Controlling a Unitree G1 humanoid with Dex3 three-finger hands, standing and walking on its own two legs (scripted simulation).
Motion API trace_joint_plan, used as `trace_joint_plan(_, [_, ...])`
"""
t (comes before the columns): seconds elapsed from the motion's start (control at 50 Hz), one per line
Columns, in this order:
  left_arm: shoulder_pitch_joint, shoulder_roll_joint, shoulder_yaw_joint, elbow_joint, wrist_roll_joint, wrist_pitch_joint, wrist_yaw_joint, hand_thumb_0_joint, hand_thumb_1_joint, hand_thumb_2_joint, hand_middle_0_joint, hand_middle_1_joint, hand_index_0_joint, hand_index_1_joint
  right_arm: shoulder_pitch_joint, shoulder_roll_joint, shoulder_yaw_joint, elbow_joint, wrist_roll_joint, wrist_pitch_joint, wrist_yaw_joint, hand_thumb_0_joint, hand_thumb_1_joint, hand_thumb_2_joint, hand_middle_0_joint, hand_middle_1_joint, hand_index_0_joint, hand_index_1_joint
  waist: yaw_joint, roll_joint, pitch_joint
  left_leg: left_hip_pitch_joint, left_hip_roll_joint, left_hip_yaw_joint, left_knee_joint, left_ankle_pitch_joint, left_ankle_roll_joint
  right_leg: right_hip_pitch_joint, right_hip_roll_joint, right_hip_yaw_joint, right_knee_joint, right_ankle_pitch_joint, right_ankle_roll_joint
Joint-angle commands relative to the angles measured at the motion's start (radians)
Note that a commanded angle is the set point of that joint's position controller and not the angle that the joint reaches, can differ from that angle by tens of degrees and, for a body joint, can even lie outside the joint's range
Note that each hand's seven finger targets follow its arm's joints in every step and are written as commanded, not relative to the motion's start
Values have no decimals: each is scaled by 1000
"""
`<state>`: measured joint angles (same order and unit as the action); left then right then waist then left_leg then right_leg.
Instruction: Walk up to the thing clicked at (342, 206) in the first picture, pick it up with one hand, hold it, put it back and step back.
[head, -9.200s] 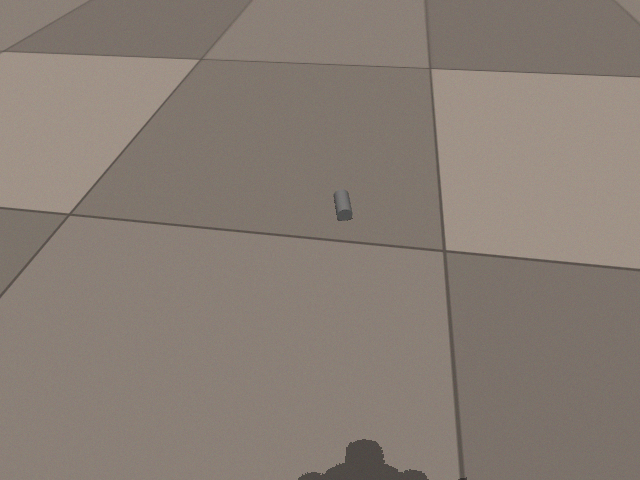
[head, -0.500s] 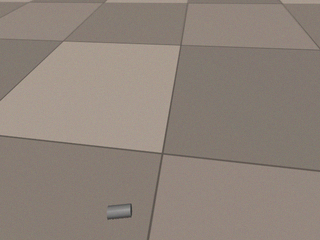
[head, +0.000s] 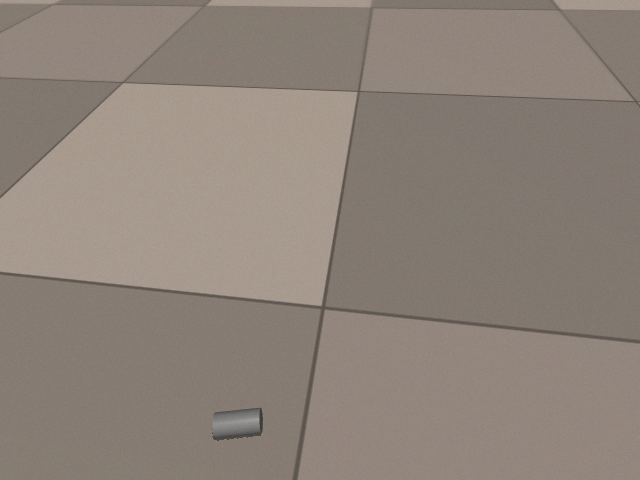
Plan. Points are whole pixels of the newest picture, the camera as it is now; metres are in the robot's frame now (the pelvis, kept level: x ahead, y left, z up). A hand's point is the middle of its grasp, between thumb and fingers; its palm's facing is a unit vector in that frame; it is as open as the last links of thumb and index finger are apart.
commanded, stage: stand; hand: left
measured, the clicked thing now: (238, 422) +0.44 +0.30 -0.75
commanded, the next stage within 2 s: walk up in 0.42 s
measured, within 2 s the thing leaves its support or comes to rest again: neither
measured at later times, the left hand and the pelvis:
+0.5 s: hand out of the picture +0.07 +0.26 -0.16, palm faces +0.01 -0.93 -0.36, open 7.4 cm; pelvis +0.01 +0.01 +0.00, yaw +1 degrees
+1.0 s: hand out of the picture +0.05 +0.34 -0.17, palm faces +0.06 -0.92 -0.38, open 7.4 cm; pelvis +0.02 +0.07 -0.02, yaw +5 degrees
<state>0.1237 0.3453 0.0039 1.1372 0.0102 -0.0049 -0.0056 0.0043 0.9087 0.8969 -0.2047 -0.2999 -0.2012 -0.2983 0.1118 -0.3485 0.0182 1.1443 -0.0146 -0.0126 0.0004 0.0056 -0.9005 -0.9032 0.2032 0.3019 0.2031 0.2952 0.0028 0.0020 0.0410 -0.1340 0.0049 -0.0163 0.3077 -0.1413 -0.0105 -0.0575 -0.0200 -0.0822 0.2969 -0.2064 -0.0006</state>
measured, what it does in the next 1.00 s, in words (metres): steps on the spot: left foot, then right foot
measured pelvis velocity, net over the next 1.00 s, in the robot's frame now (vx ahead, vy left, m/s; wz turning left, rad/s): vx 0.02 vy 0.07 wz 0.08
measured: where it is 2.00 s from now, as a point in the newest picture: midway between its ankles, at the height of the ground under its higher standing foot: outside the picture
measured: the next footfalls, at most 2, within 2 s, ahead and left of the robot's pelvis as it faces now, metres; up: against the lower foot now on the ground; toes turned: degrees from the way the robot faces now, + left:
left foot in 0.70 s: +0.08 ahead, +0.20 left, +0.00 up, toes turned +3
right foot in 0.92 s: +0.06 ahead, -0.06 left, +0.00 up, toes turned +3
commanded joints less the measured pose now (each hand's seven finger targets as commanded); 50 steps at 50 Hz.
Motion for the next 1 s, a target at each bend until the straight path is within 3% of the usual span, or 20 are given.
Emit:
trace_joint_plan(0.0, [-30, 219, 39, -53, 2, -24, 14, 0, 900, 900, -200, -300, -200, -300, -44, -211, -36, -60, 3, -20, -13, 0, -900, -900, 200, 300, 200, 300, 6, -6, -64, 25, 130, -107, -34, 155, 25, -12, -132, 112, -57, 96, -14])
trace_joint_plan(0.38, [-27, 213, 36, -58, 1, -26, 17, 0, 900, 900, -200, -300, -200, -300, -32, -217, -39, -57, 5, -19, -13, 0, -900, -900, 200, 300, 200, 300, -1, 5, -70, 20, 129, -102, -24, 179, 28, 7, -135, 113, -52, 135, -12])
trace_joint_plan(0.4, [29, 298, 85, -71, 8, -41, 31, 0, 900, 900, -200, -300, -200, -300, -38, -275, -88, -94, -20, 8, 3, 0, -900, -900, 200, 300, 200, 300, 29, 54, -81, -63, 69, -61, 73, 167, 48, 96, -141, 108, -13, 159, -33])
trace_joint_plan(0.42, [78, 321, 97, -62, 10, -42, 40, 0, 900, 900, -200, -300, -200, -300, -56, -238, -84, -117, -21, 20, 8, 0, -900, -900, 200, 300, 200, 300, 45, 3, -73, -141, 43, -23, 138, 121, 33, 135, -185, 147, -17, 178, -60])
trace_joint_plan(0.46, [61, 359, 125, -104, 24, -43, 52, 0, 900, 900, -200, -300, -200, -300, -68, -218, -93, -169, -31, 39, 23, 0, -900, -900, 200, 300, 200, 300, 54, -126, -35, -263, 19, -10, 378, -290, 19, 97, -375, 284, -43, 203, -207])
trace_joint_plan(0.48, [54, 347, 128, -133, 30, -46, 57, 0, 900, 900, -200, -300, -200, -300, -62, -217, -99, -188, -37, 49, 29, 0, -900, -900, 200, 300, 200, 300, 56, -123, -4, -309, 48, -64, 502, -364, 20, 41, -443, 325, -50, 207, -274])
trace_joint_plan(0.5, [34, 329, 127, -160, 27, -49, 61, 0, 900, 900, -200, -300, -200, -300, -48, -230, -108, -202, -33, 56, 35, 0, -900, -900, 200, 300, 200, 300, 45, -102, 26, -326, 55, -98, 589, -376, 18, 2, -447, 311, -46, 251, -297])
trace_joint_plan(0.56, [-22, 304, 116, -205, 32, -55, 60, 0, 900, 900, -200, -300, -200, -300, 10, -214, -120, -224, -27, 56, 48, 0, -900, -900, 200, 300, 200, 300, -3, -124, 34, -296, 99, -96, 480, -332, 17, -21, -351, 169, 22, 337, -232])
trace_joint_plan(0.64, [-47, 295, 107, -241, 22, -28, 29, 0, 900, 900, -200, -300, -200, -300, 109, -202, -134, -194, -23, 32, 41, 0, -900, -900, 200, 300, 200, 300, -37, -116, -29, -40, -3, 65, 122, -34, 19, -120, -198, 1, 296, 245, -110])
trace_joint_plan(0.66, [8, 228, 92, -242, 12, -16, 23, 0, 900, 900, -200, -300, -200, -300, 150, -264, -150, -183, -30, 18, 31, 0, -900, -900, 200, 300, 200, 300, -45, 93, -75, 54, 77, -59, 24, 145, 52, -181, -109, -67, 494, 74, -56])
trace_joint_plan(0.68, [48, 135, 67, -258, -5, 2, 18, 0, 900, 900, -200, -300, -200, -300, 122, -341, -158, -210, -39, 2, 18, 0, -900, -900, 200, 300, 200, 300, -20, 330, -91, 95, 297, -425, -24, 239, 142, -364, 20, 0, 611, -397, 2])
trace_joint_plan(0.7, [58, 223, 89, -222, -7, 19, 26, 0, 900, 900, -200, -300, -200, -300, 91, -378, -161, -231, -16, -7, 12, 0, -900, -900, 200, 300, 200, 300, -28, 178, -129, -68, 331, -483, -34, -39, 244, -225, -22, 164, 633, -438, -22])
trace_joint_plan(0.72, [40, 246, 83, -211, -12, 22, 21, 0, 900, 900, -200, -300, -200, -300, 37, -345, -152, -243, -11, -10, 6, 0, -900, -900, 200, 300, 200, 300, -11, 122, -74, -108, 300, -426, -20, -87, 236, -235, -34, 168, 660, -409, -29])
trace_joint_plan(0.76, [71, 225, 78, -178, -18, 21, 18, 0, 900, 900, -200, -300, -200, -300, -27, -288, -125, -253, -17, -16, -7, 0, -900, -900, 200, 300, 200, 300, 18, 141, -42, -88, 252, -308, 24, -75, 202, -272, -51, 180, 599, -356, -33])
trace_joint_plan(0.84, [80, 225, 82, -152, -7, 14, 20, 0, 900, 900, -200, -300, -200, -300, 3, -288, -122, -242, -10, -17, -14, 0, -900, -900, 200, 300, 200, 300, 7, 161, -68, -56, 264, -260, 102, 269, 199, -178, -25, 95, 373, -285, -16])
trace_joint_plan(0.9, [102, 242, 89, -140, 8, 4, 23, 0, 900, 900, -200, -300, -200, -300, -19, -262, -109, -243, 17, -9, -19, 0, -900, -900, 200, 300, 200, 300, 35, 61, -89, -120, 194, -175, 210, 266, 124, -21, -39, 116, 116, 26, -43])
trace_joint_plan(0.92, [65, 287, 98, -158, 16, -1, 22, 0, 900, 900, -200, -300, -200, -300, -8, -225, -101, -247, 28, -7, -21, 0, -900, -900, 200, 300, 200, 300, 13, -40, -95, -134, 110, -118, 264, 156, 74, -36, -132, 243, 79, 148, -85])
trace_joint_plan(0.94, [-10, 307, 93, -180, 8, -2, 15, 0, 900, 900, -200, -300, -200, -300, -17, -207, -97, -238, 35, -2, -20, 0, -900, -900, 200, 300, 200, 300, -12, -82, -53, -75, 17, -53, 275, -65, 38, -165, -196, 293, 61, 130, -140])
trace_joint_plan(0.96, [-69, 301, 85, -200, 8, -3, 8, 0, 900, 900, -200, -300, -200, -300, 18, -197, -95, -212, 27, 1, -20, 0, -900, -900, 200, 300, 200, 300, -37, -117, -30, -9, 13, -30, 249, -161, 25, -233, -224, 300, 69, 105, -157])
trace_joint_plan(0.98, [-70, 270, 74, -201, 2, -2, 5, 0, 900, 900, -200, -300, -200, -300, 12, -205, -94, -201, 18, -4, -19, 0, -900, -900, 200, 300, 200, 300, -34, -95, -29, 22, 38, -53, 195, -98, 30, -239, -196, 262, 85, 113, -130])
